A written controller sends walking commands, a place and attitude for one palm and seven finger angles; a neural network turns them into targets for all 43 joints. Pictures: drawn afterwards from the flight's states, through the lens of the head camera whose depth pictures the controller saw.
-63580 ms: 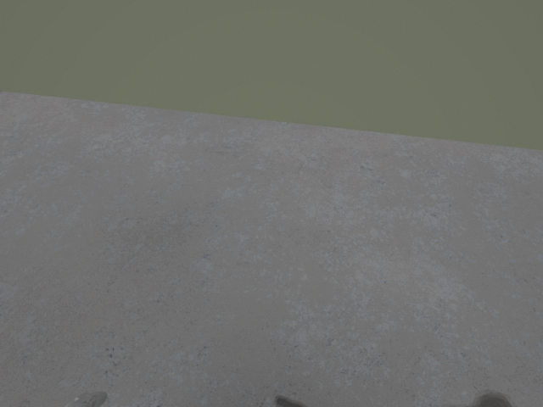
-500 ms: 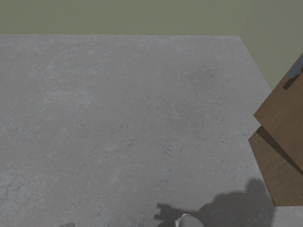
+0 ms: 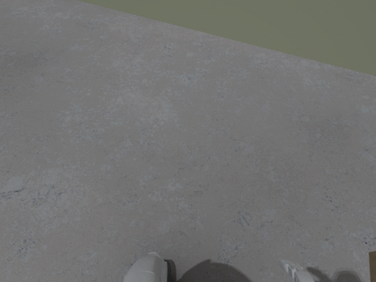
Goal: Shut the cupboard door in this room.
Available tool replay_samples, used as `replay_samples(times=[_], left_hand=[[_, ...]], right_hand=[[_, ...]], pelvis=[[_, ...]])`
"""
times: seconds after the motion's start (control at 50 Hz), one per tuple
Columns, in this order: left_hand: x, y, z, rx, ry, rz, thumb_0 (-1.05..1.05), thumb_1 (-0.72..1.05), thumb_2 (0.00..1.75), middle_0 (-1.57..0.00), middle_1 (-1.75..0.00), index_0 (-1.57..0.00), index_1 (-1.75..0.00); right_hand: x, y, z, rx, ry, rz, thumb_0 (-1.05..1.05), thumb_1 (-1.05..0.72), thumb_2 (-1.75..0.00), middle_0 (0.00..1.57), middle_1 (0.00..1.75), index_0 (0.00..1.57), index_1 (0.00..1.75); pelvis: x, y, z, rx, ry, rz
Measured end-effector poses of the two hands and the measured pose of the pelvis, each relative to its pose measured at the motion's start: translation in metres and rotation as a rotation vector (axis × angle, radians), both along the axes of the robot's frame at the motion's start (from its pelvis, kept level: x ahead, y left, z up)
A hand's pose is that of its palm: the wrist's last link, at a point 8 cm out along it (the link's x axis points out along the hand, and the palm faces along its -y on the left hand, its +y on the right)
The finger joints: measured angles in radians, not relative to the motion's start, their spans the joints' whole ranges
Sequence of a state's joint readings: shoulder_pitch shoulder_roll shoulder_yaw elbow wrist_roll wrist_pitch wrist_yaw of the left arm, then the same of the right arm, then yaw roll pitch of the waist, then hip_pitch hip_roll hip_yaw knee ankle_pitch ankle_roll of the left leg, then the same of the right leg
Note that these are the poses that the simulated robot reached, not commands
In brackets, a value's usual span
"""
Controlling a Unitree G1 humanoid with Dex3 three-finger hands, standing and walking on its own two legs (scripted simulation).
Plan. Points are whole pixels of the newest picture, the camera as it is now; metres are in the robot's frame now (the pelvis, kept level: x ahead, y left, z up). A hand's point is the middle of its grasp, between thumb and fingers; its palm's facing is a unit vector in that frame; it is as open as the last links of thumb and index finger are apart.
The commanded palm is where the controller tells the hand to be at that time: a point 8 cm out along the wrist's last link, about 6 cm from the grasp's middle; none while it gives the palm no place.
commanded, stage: turn to face it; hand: left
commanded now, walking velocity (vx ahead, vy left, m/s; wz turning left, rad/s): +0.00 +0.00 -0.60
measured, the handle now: out of the picture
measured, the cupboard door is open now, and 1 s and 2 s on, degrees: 20 20 20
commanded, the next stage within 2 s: none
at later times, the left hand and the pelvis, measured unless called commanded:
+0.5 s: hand (121, 255) +0.18 +0.18 -0.17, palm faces -0.13 -0.97 -0.23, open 7.4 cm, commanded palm none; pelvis +0.10 +0.00 -0.01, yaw -11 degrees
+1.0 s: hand (144, 185) +0.35 +0.15 -0.15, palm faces -0.47 -0.85 -0.24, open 7.4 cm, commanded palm none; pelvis +0.13 +0.02 +0.01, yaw -30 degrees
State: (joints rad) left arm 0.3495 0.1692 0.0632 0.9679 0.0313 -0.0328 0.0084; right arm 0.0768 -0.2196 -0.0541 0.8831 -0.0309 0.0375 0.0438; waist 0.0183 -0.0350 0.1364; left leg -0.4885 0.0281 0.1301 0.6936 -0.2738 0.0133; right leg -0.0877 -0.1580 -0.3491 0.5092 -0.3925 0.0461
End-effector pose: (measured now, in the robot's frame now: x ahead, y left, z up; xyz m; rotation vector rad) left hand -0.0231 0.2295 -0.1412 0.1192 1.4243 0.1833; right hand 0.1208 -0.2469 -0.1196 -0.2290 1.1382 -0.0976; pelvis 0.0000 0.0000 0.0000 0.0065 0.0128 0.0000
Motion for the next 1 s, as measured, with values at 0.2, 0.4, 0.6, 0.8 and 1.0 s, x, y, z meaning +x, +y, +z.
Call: replay_samples(times=[0.2, 0.4, 0.6, 0.8, 1.0], left_hand=[[0.066, 0.036, -0.009, 0.028, -0.016, 0.008, 0.01, 0.91, 0.9, -0.2, -0.3, -0.19, -0.3], [0.164, 0.012, 0.005, 0.012, -0.108, -0.132, 0.01, 0.91, 0.9, -0.2, -0.3, -0.19, -0.3], [0.229, -0.001, 0.007, 0.031, -0.133, -0.272, 0.01, 0.9, 0.9, -0.2, -0.3, -0.2, -0.3], [0.313, 0.018, -0.004, 0.004, -0.157, -0.426, 0.01, 0.9, 0.9, -0.2, -0.3, -0.2, -0.3], [0.393, -0.034, 0.027, -0.016, -0.289, -0.622, 0.01, 0.91, 0.9, -0.2, -0.3, -0.19, -0.3]], right_hand=[[0.071, 0.042, 0.004, -0.021, -0.088, 0.056, 0.0, -0.9, -0.9, 0.19, 0.3, 0.2, 0.3], [0.037, 0.026, -0.014, 0.048, 0.012, -0.159, -0.01, -0.91, -0.9, 0.2, 0.3, 0.2, 0.3], [-0.001, -0.019, -0.011, -0.038, 0.103, -0.342, 0.0, -0.91, -0.9, 0.19, 0.3, 0.2, 0.3], [-0.015, 0.01, 0.006, -0.09, 0.047, -0.439, 0.0, -0.9, -0.9, 0.19, 0.3, 0.2, 0.3], [-0.076, 0.034, 0.001, -0.014, 0.138, -0.601, 0.0, -0.9, -0.9, 0.2, 0.3, 0.2, 0.3]], pelvis=[[0.046, 0.02, -0.004, -0.025, -0.008, -0.016], [0.083, 0.007, 0.0, -0.027, -0.005, -0.136], [0.107, 0.005, 0.0, -0.012, 0.021, -0.257], [0.13, 0.029, -0.003, -0.026, 0.014, -0.393], [0.134, 0.022, 0.008, -0.044, 0.015, -0.521]])
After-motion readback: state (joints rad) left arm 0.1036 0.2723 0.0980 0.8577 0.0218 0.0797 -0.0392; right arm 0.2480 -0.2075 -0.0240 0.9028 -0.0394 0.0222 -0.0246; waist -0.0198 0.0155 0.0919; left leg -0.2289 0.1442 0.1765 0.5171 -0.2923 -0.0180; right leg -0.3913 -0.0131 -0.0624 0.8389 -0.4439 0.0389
